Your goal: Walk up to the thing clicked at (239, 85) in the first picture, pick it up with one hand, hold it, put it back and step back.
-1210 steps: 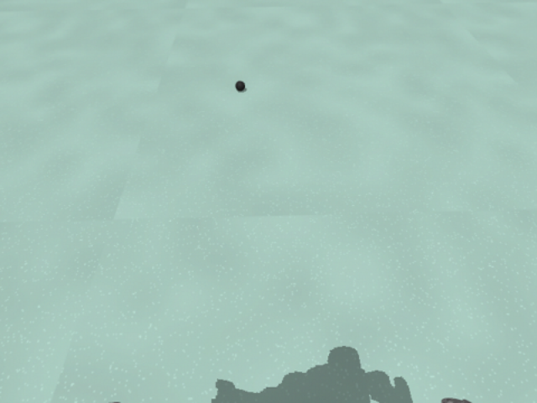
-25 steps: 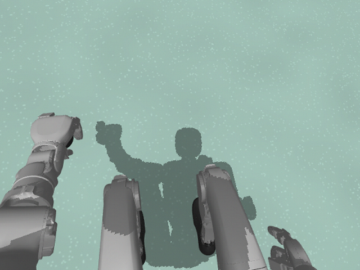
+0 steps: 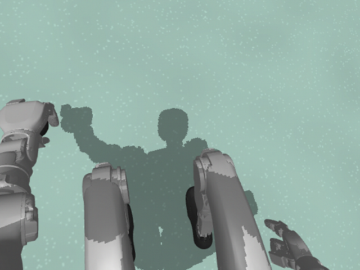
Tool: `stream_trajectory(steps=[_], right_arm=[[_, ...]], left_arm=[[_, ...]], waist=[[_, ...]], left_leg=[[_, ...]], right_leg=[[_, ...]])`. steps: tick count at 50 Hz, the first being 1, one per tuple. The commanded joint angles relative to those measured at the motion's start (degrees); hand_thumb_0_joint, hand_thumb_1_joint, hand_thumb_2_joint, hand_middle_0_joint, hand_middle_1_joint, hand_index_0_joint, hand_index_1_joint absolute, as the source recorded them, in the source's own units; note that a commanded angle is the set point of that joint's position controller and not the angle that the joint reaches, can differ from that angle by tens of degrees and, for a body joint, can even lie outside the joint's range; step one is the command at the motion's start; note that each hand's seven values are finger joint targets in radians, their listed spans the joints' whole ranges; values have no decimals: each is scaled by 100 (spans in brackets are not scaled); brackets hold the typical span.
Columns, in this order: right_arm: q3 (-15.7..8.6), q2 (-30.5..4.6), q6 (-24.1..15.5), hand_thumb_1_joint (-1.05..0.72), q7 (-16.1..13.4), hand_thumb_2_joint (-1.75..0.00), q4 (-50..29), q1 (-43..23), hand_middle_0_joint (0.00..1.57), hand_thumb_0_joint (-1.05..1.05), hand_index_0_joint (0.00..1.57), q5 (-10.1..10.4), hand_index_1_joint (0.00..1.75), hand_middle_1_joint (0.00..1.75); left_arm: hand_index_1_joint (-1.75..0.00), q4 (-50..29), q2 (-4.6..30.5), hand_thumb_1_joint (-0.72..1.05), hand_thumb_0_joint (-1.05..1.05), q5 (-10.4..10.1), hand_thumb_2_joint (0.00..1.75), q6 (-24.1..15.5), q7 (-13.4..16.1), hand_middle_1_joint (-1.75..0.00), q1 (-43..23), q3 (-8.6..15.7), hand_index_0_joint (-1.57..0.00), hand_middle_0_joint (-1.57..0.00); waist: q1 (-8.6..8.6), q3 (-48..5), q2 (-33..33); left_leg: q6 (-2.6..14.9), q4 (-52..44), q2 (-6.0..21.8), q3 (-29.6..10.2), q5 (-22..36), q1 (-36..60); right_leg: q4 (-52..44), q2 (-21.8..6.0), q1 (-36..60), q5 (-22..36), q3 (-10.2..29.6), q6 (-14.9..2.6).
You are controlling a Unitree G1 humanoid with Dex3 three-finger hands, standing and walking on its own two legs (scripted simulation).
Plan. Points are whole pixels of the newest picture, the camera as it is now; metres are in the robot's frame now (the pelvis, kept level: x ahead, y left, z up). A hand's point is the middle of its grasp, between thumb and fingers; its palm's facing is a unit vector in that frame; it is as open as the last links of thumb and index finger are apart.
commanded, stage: crouch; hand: left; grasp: from above
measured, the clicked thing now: (32, 125) +0.43 +0.31 -0.20
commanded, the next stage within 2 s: lower in 0.32 s
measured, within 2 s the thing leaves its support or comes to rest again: rests again in 1.70 s
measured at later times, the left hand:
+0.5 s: hand (44, 131) +0.42 +0.30 -0.23, palm faces -0.47 -0.07 -0.88, open 6.5 cm
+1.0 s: hand (53, 135) +0.42 +0.30 -0.29, palm faces -0.47 -0.09 -0.88, open 6.5 cm
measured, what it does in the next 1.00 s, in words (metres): lowers itself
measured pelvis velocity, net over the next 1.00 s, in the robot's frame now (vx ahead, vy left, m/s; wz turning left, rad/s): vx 0.00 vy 0.00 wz -0.06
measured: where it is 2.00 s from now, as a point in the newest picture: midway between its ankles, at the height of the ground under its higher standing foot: (163, 235)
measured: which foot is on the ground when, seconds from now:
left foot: down 0.00-1.00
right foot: down 0.00-1.00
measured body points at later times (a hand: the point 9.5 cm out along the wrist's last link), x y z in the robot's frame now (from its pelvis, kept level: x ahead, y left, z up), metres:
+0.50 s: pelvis +0.00 +0.00 -0.05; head +0.24 +0.06 +0.33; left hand +0.44 +0.30 -0.18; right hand +0.06 -0.28 -0.16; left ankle +0.07 +0.12 -0.36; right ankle +0.09 -0.13 -0.36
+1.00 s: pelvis +0.00 +0.00 -0.09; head +0.26 +0.08 +0.28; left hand +0.44 +0.30 -0.24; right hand +0.07 -0.28 -0.19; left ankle +0.07 +0.12 -0.36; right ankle +0.09 -0.13 -0.36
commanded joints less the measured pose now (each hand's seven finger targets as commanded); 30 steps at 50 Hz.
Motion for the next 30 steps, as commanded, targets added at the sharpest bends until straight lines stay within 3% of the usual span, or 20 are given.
stream_trajectory(steps=[1, 3, 7, 10, 13, 20, 21, 23, 26, 30], right_arm=[[-473, -1306, -37, -91, -25, -90, -23, 1176, 20, 0, 20, -15, 30, 30], [-447, -1305, -56, -91, -17, -90, -21, 1150, 20, 0, 20, -35, 30, 30], [-432, -1342, -75, -91, -9, -90, 42, 1124, 20, 0, 20, -62, 30, 30], [-404, -1355, -84, -91, -7, -90, 67, 1126, 20, 0, 20, -79, 30, 30], [-362, -1378, -95, -91, -13, -90, 97, 1086, 20, 0, 20, -83, 30, 30], [-275, -1402, -100, -91, 16, -90, 142, 1115, 20, 0, 20, -104, 30, 30], [-236, -1368, -94, -91, 25, -90, 159, 1139, 20, 0, 20, -121, 30, 30], [-235, -1420, -90, -91, 31, -90, 152, 1116, 20, 0, 20, -135, 30, 30], [-140, -1381, -76, -91, 58, -90, 193, 1066, 20, 0, 20, -156, 30, 30], [-105, -1460, -76, -91, 95, -90, 227, 1108, 20, 0, 20, -224, 30, 30]], left_arm=[[-89, -921, 1651, 66, 0, -24, 67, -109, 336, -104, -1821, 259, -94, -79], [-88, -690, 1527, 66, 0, -32, 67, -116, 375, -104, -1772, 208, -94, -79], [-88, -673, 1748, 66, 0, 12, 66, -145, 461, -104, -2034, 256, -94, -79], [-89, -476, 1773, 66, 0, 46, 68, -139, 484, -104, -2097, 231, -95, -80], [-90, -411, 1940, 66, 0, 47, 68, -141, 513, -105, -2119, 319, -94, -79], [-90, -158, 2078, 65, 0, 64, 70, -161, 494, -104, -2072, 380, -94, -81], [-91, -77, 1963, 64, 0, 77, 73, -157, 470, -104, -1971, 306, -95, -82], [-91, -51, 2065, 66, 0, 57, 72, -184, 481, -103, -1983, 408, -97, -85], [-88, 303, 1896, 67, 0, 79, 68, -244, 470, -100, -1925, 245, -98, -85], [-87, 139, 2355, 66, 0, 124, 69, -389, 553, -99, -2118, 508, -97, -85]], waist=[[-12, -3986, 1463], [-45, -3891, 1470], [-14, -3911, 1692], [-97, -3828, 1516], [-33, -3784, 1581], [-65, -3743, 1377], [-59, -3710, 1394], [-58, -3680, 1408], [-143, -3506, 1192], [-166, -3512, 1276]], left_leg=[[110, -1211, -91, 348, 1322, 3257], [113, -1172, -100, 338, 1185, 3134], [105, -1103, -97, 310, 964, 3073], [127, -975, -105, 327, 815, 2905], [140, -892, -118, 356, 778, 2721], [176, -621, -135, 411, 930, 2406], [161, -579, -141, 417, 984, 2418], [171, -529, -140, 428, 1010, 2340], [190, -346, -147, 426, 998, 2052], [191, -147, -138, 402, 1184, 2015]], right_leg=[[-1057, 107, 1446, 1410, -388, -421], [-988, 104, 1304, 1288, -415, -411], [-794, 100, 1053, 1075, -454, -415], [-764, 121, 964, 992, -466, -429], [-671, 116, 876, 949, -468, -415], [-522, 144, 984, 1126, -478, -402], [-485, 147, 998, 1152, -479, -404], [-451, 152, 997, 1197, -499, -390], [-411, 200, 991, 1219, -517, -386], [-201, 199, 1076, 1393, -564, -371]])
